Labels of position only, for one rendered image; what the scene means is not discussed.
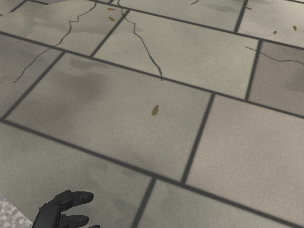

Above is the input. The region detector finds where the robot left hand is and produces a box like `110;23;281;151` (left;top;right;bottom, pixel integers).
29;190;101;228

